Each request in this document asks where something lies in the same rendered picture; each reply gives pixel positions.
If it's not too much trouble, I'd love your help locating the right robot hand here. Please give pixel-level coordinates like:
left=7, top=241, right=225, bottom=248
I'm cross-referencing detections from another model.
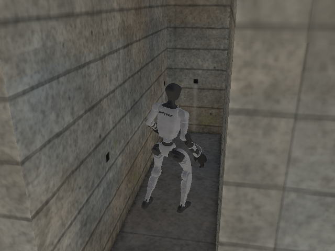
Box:
left=194, top=153, right=207, bottom=168

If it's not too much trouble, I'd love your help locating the robot right thigh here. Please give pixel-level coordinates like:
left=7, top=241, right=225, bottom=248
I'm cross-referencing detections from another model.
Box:
left=171, top=149, right=192, bottom=180

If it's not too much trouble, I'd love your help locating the left robot upper arm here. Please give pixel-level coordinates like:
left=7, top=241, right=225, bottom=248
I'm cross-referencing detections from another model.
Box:
left=146, top=102, right=162, bottom=127

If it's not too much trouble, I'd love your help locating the robot left forearm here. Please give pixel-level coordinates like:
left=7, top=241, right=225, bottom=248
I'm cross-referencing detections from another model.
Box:
left=149, top=123, right=157, bottom=130

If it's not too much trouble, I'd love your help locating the robot left shin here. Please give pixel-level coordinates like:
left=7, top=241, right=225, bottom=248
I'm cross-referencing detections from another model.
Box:
left=144, top=167, right=158, bottom=202

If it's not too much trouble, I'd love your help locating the right robot upper arm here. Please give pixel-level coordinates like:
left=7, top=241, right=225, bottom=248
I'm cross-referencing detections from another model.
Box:
left=178, top=109, right=189, bottom=141

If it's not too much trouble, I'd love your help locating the robot right forearm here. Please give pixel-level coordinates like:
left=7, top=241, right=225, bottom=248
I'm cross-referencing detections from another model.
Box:
left=185, top=133, right=201, bottom=157

